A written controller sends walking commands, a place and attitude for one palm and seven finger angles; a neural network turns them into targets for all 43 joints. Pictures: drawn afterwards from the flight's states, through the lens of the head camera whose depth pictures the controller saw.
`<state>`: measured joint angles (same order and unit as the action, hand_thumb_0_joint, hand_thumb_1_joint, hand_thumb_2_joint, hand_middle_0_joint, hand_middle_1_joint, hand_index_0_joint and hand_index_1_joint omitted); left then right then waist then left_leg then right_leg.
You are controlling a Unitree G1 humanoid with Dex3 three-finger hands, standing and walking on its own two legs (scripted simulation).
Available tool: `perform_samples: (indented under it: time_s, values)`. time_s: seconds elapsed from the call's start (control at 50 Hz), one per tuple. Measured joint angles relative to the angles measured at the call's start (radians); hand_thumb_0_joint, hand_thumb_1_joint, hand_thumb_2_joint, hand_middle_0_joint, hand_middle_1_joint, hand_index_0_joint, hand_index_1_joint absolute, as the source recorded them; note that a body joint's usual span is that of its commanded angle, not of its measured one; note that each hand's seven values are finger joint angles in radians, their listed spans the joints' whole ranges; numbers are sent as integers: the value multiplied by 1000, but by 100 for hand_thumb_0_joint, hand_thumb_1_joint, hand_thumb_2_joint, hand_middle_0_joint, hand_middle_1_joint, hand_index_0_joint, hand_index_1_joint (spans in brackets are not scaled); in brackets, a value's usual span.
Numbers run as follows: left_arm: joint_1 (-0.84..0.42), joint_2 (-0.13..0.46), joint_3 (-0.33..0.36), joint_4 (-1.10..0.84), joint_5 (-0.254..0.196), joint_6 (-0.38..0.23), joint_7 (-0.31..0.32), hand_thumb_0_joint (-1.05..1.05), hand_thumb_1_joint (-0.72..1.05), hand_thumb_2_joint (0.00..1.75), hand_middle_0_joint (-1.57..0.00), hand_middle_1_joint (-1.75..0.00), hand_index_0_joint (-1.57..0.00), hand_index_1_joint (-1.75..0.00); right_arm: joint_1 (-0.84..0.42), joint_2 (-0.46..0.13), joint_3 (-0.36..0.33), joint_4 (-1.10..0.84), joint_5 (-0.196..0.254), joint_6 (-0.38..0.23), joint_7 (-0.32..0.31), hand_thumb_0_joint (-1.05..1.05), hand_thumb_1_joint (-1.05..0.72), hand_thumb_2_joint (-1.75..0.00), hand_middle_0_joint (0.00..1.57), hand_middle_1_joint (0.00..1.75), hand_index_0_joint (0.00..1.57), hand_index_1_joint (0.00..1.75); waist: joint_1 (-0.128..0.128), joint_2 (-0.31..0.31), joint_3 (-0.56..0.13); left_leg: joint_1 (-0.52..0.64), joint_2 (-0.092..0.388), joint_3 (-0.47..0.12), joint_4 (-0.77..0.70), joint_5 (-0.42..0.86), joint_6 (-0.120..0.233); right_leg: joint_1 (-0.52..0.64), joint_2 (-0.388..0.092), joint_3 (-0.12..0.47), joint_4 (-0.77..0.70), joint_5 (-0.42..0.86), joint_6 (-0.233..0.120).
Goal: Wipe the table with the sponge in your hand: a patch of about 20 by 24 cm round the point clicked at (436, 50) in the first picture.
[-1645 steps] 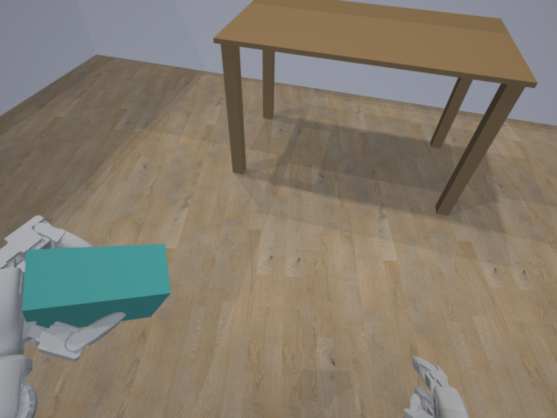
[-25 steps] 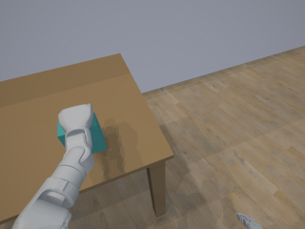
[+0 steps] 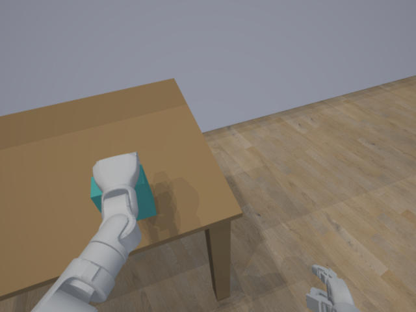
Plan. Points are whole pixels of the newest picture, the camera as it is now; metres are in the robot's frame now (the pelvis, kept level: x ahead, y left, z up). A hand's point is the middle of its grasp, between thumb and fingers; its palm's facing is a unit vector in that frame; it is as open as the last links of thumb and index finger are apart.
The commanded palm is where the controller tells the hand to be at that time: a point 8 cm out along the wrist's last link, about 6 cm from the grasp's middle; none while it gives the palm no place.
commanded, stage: slide back across to the middle lane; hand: left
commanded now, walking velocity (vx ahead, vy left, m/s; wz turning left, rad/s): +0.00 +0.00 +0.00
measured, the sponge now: (128, 202) +0.34 +0.23 +0.00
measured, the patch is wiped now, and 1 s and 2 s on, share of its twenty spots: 0.90 0.90 0.95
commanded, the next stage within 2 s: wipe forward along the middle lane in 0.62 s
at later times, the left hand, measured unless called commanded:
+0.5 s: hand (99, 199) +0.31 +0.26 +0.06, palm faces -0.03 -0.03 -1.00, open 10.0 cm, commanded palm +0.28 +0.26 +0.10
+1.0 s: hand (82, 195) +0.32 +0.31 +0.05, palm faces -0.10 +0.02 -1.00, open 10.0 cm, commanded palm +0.31 +0.30 +0.09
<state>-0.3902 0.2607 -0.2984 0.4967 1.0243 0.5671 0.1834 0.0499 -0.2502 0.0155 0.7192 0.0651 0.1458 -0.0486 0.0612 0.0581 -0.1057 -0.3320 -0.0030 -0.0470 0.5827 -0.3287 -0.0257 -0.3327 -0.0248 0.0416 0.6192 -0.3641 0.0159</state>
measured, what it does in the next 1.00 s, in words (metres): stands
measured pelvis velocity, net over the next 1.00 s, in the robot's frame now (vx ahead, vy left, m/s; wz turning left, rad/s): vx -0.02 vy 0.00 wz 0.01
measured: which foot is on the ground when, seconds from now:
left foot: down 0.00-1.00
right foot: down 0.00-1.00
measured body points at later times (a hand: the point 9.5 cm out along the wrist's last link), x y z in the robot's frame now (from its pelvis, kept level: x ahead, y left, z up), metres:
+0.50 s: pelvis +0.00 -0.01 +0.00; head +0.00 -0.04 +0.45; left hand +0.31 +0.26 +0.11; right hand +0.20 -0.25 -0.10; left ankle -0.02 +0.14 -0.73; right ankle -0.03 -0.13 -0.73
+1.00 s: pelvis -0.02 +0.00 +0.00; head +0.01 -0.03 +0.45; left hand +0.32 +0.30 +0.11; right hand +0.16 -0.24 -0.12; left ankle -0.02 +0.14 -0.73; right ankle -0.03 -0.13 -0.73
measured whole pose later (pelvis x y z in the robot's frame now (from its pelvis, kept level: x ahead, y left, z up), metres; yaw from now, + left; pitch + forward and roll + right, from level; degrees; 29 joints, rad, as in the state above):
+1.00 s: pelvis -0.02 +0.00 +0.00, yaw +1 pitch +5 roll +0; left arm -0.37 0.46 -0.08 0.54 1.03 0.27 0.10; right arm 0.12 -0.26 0.00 0.75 0.04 0.06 -0.10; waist 0.06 0.05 -0.05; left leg -0.36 0.01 -0.07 0.57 -0.29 -0.03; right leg -0.34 -0.02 0.02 0.58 -0.32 0.01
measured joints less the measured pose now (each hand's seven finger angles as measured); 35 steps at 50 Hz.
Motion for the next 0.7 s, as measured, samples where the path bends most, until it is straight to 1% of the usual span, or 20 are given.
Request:
perform_samples:
  time_s: [0.16, 0.3, 0.42, 0.5, 0.7]
  values:
    - [58, 28, 62, -57, -14, -49, -14, 1, -48, 108, -72, -138, -71, -141, 17, 1, 2, 1, -7, -2, -10, 1, -90, -90, 20, 30, 20, 30, -9, 5, 5, 20, 7, 10, -13, 0, -2, 12, 7, 10, -7, 2, -2]
    - [130, 60, 103, -132, -20, -66, -29, 0, -49, 108, -73, -137, -72, -140, 34, -9, -4, 2, -9, -12, -14, 1, -90, -90, 20, 30, 20, 30, -14, 9, 19, 54, 13, 15, -32, 2, -4, 43, 12, 14, -24, 5, -6]
    - [195, 97, 137, -182, -27, -85, -47, 0, -49, 108, -73, -136, -72, -140, 32, -19, -8, 2, -10, -25, -18, 1, -90, -90, 20, 30, 20, 30, -8, 11, 29, 76, 17, 15, -45, 5, -6, 64, 15, 14, -38, 9, -8]
    - [213, 119, 150, -193, -29, -102, -64, 0, -49, 108, -73, -136, -72, -140, 26, -24, -12, 1, -11, -36, -24, 1, -90, -90, 20, 30, 20, 30, -2, 10, 36, 79, 17, 9, -48, 10, -6, 71, 15, 7, -42, 13, -8]
    - [226, 155, 193, -186, -22, -199, -82, 0, -49, 108, -73, -136, -72, -139, 14, -16, -16, -1, -20, -63, -40, 1, -90, -90, 20, 30, 20, 30, 10, 4, 48, 70, 17, -1, -47, 20, -6, 70, 15, -2, -52, 25, -8]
